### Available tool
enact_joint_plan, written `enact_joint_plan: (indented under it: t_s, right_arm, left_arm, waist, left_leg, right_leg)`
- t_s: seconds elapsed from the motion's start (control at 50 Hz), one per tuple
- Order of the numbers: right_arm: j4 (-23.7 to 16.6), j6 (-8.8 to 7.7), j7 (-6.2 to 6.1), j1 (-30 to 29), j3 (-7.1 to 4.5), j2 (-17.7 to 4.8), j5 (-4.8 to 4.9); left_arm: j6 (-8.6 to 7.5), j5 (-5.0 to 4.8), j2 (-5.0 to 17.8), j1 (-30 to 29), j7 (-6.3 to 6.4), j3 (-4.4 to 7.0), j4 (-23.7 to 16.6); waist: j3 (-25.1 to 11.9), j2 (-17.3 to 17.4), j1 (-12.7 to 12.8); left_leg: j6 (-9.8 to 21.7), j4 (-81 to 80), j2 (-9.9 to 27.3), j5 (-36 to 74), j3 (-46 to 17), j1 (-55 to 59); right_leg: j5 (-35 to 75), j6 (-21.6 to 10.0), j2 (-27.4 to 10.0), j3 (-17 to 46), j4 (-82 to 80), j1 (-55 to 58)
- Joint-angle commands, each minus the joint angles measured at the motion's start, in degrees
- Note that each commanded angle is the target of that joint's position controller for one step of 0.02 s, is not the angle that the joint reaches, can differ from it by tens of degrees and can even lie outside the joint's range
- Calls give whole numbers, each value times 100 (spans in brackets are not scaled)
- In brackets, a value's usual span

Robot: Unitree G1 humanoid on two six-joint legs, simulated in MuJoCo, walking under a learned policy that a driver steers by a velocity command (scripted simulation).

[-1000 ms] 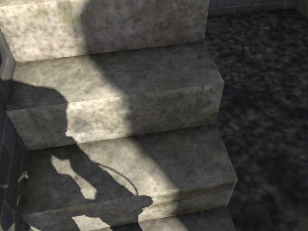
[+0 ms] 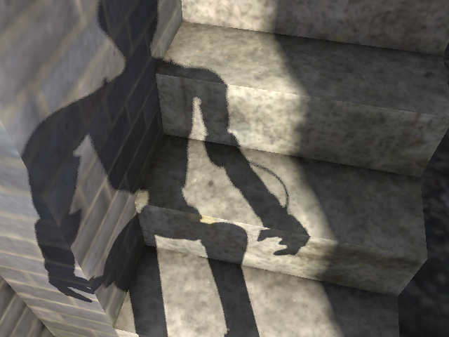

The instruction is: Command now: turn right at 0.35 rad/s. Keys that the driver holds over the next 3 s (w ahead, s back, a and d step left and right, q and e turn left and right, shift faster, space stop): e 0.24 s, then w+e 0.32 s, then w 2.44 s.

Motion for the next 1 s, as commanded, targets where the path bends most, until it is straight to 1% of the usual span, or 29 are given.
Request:
enact_joint_plan:
  t_s: [0.02, 0.08, 0.12, 0.14, 0.18, 0.22, 0.24, 0.26, 0.28, 0.3, 0.34, 0.36, 0.38, 0.46, 0.48, 0.5, 0.52, 0.58, 0.6, 0.62, 0.68, 0.8, 0.84, 0.88, 0.9, 0.92, 0.94, 0.96, 1.0]
  right_arm:
    - [-277, -151, -88, -199, -143, -732, -25]
    - [-201, -152, -220, -104, -79, -711, -66]
    - [-141, -48, -177, -73, -90, -785, -123]
    - [-146, -34, -185, 37, -183, -1012, -66]
    - [-140, 77, -155, -15, -203, -1010, -51]
    - [-150, 88, -152, -207, -163, -849, 15]
    - [-194, 108, -154, -246, -144, -763, -52]
    - [-577, 147, -163, -247, -38, -386, -10]
    - [-582, 244, -164, -371, -37, -435, -46]
    - [-627, 262, -140, -374, -43, -597, -12]
    - [-658, 151, -79, -312, -90, -735, -55]
    - [-692, 120, -25, -252, -97, -705, -115]
    - [-718, 103, -8, -311, -74, -631, -151]
    - [-953, -39, -56, -538, 34, -459, -26]
    - [-996, -43, -31, -648, 32, -475, -41]
    - [-894, 73, 8, -579, -40, -598, -211]
    - [-927, 120, 34, -550, -61, -619, -244]
    - [-926, 110, 90, -463, -75, -560, -220]
    - [-937, 260, 101, -605, -159, -647, -303]
    - [-922, 328, 132, -414, -168, -669, -327]
    - [-982, 405, 163, -337, -163, -555, -256]
    - [-1260, 381, 186, -594, -113, -496, -13]
    - [-1208, 342, 177, -318, -150, -538, 99]
    - [-1126, 341, 168, -33, -257, -628, 66]
    - [-916, 230, 127, 513, -373, -724, 87]
    - [-806, 70, 82, 924, -492, -1018, 22]
    - [-866, 2, 83, 1229, -519, -1537, 68]
    - [-639, 11, 111, 1363, -434, -1061, 118]
    - [-691, -28, 98, 639, -219, -430, 43]
  left_arm:
    - [-22, 50, 723, -267, 13, 209, -401]
    - [37, 34, 631, -64, 18, 232, -247]
    - [-16, 54, 547, -80, -67, 211, -277]
    - [-67, 68, 493, -59, -81, 203, -365]
    - [-90, 80, 469, -5, -127, 192, -435]
    - [-156, 85, 418, 284, -46, 197, -426]
    - [-254, 231, 720, 400, 31, 242, -431]
    - [-305, 336, 1524, 412, 97, 428, -527]
    - [-308, 286, 1276, 893, 74, 407, -349]
    - [-280, 226, 1132, 702, 31, 389, -329]
    - [-198, 223, 861, 146, 32, 313, -466]
    - [-159, 194, 683, 62, 135, 254, -553]
    - [-204, 134, 663, 149, 203, 239, -507]
    - [-286, 4, 729, 348, 221, 330, -463]
    - [-314, 45, 808, 388, 145, 357, -420]
    - [-378, 121, 879, 614, 151, 411, -504]
    - [-401, 102, 943, 859, 166, 445, -417]
    - [-429, 75, 855, 713, 222, 455, -448]
    - [-396, 163, 1020, 944, 358, 522, -367]
    - [-375, 105, 1031, 1095, 416, 532, -270]
    - [-301, 78, 953, 914, 437, 542, -330]
    - [-199, 169, 1199, 610, 421, 596, -465]
    - [-171, 165, 1277, 526, 454, 641, -540]
    - [-131, 150, 1280, 245, 462, 654, -710]
    - [-165, 38, 1291, 162, 445, 641, -798]
    - [-221, 50, 824, 501, 435, 525, -819]
    - [-225, 61, 182, 799, 471, 339, -1032]
    - [-144, 51, 293, 841, 541, 328, -895]
    - [-148, 43, 523, 300, 438, 377, -1032]
  waist:
    - [-91, 1211, -71]
    - [-23, 1063, -54]
    - [-136, 1130, -163]
    - [-132, 1021, -235]
    - [-275, 943, -188]
    - [-458, 911, 103]
    - [-418, 251, 194]
    - [-247, -1441, 0]
    - [-456, -882, 210]
    - [-253, -427, 37]
    - [45, -420, -132]
    - [-1, -680, -156]
    - [-33, -459, -124]
    - [-338, -294, 51]
    - [-305, -643, 83]
    - [-131, -241, 287]
    - [-229, -128, 295]
    - [-226, -324, 150]
    - [163, -268, 218]
    - [-124, -107, 161]
    - [-485, -307, 72]
    - [-232, -979, 168]
    - [-328, -1188, 122]
    - [-378, -1215, -3]
    - [-444, -1141, -226]
    - [-877, -101, -249]
    - [-1054, 2073, -351]
    - [-1264, 1925, -414]
    - [-766, 1274, -162]
  left_leg:
    - [917, -330, 1785, 2407, -720, -565]
    - [946, -4, 1721, 3346, -300, -337]
    - [916, 244, 1617, 3591, -103, -173]
    - [920, 350, 1721, 3617, -141, -78]
    - [912, 533, 1815, 3354, -145, -67]
    - [547, 1076, 1375, 2719, 266, -394]
    - [205, 1870, 1071, 1371, 476, -887]
    - [-284, 2948, 190, -1364, 950, -2489]
    - [-243, 3784, 197, -2128, 103, -2274]
    - [-168, 4165, 222, -1889, -82, -2426]
    - [-86, 3914, 314, -1139, -79, -2517]
    - [-117, 3870, 245, -874, -67, -2416]
    - [-163, 3837, 196, -583, -62, -2441]
    - [-252, 2954, 209, -374, -75, -2698]
    - [-252, 2816, 222, -376, -56, -2603]
    - [-261, 3055, 125, -516, -51, -3141]
    - [-257, 3165, 226, -435, -214, -3334]
    - [-279, 3194, 273, -220, -285, -3206]
    - [-292, 3651, 230, -294, -252, -3672]
    - [-304, 3827, 302, -238, -362, -3604]
    - [-362, 4332, 350, -41, -366, -3326]
    - [-372, 2894, 536, -222, -259, -2697]
    - [-268, 2126, 466, -285, -171, -1958]
    - [-88, 870, 230, 63, 179, -1196]
    - [-89, 146, 110, 741, 345, -441]
    - [-20, -71, 589, 699, -48, 553]
    - [546, 0, 2115, 2557, -1789, 1070]
    - [1114, -66, 2309, 2276, -1823, 419]
    - [855, -198, 1722, 1482, -1409, 12]
  right_leg:
    - [-950, -88, -31, -86, 1366, -212]
    - [-1460, -4, -140, -209, 1733, -525]
    - [-1393, 36, -143, -367, 1624, -471]
    - [-1292, 123, -162, -377, 1572, -538]
    - [-1237, 124, -212, -379, 1170, -354]
    - [-141, 95, -105, -333, -235, 422]
    - [634, 38, -431, 356, -945, 832]
    - [2431, -610, -1973, 2703, -1152, 1078]
    - [2694, -1192, -2398, 3140, -1151, 726]
    - [1522, -1237, -2146, 2829, -1222, 518]
    - [-966, -835, -1367, 2255, -1661, 248]
    - [-999, -748, -1178, 2132, -1760, 301]
    - [-682, -722, -1142, 2081, -1802, 401]
    - [-10, -872, -1156, 2149, -1533, 1186]
    - [-105, -895, -1031, 2041, -1435, 1066]
    - [17, -924, -1508, 2634, -1347, 1381]
    - [-76, -981, -1659, 2912, -1347, 1533]
    - [-296, -868, -1504, 2801, -1382, 1125]
    - [1338, -865, -1807, 3032, -1127, 1290]
    - [2249, -879, -1898, 2899, -948, 1408]
    - [2423, -697, -1669, 2450, -713, 1153]
    - [2129, -463, -1564, 2296, -813, 839]
    - [2344, -232, -1445, 2098, -724, 586]
    - [2203, -43, -1226, 1911, -328, 302]
    - [1739, -7, -821, 1639, 61, -48]
    - [366, 104, -243, 1217, 1090, -593]
    - [-2513, 402, 805, 665, 2532, -1726]
    - [-2833, 399, 387, 581, 3717, -1555]
    - [-2099, 263, 69, 396, 3946, -1678]
Next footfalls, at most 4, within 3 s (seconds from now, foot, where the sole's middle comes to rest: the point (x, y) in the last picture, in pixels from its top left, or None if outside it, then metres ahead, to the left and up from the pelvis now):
0.24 right None -0.02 -0.11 -0.78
0.92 left None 0.17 0.19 -0.78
1.62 right None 0.17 -0.05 -0.78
1.98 left None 0.22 0.13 -0.78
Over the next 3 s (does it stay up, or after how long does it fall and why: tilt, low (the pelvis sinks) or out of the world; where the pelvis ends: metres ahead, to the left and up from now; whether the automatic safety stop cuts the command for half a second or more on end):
stays up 0.21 0.07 0.00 its command is cut before an obstacle after 0.5 s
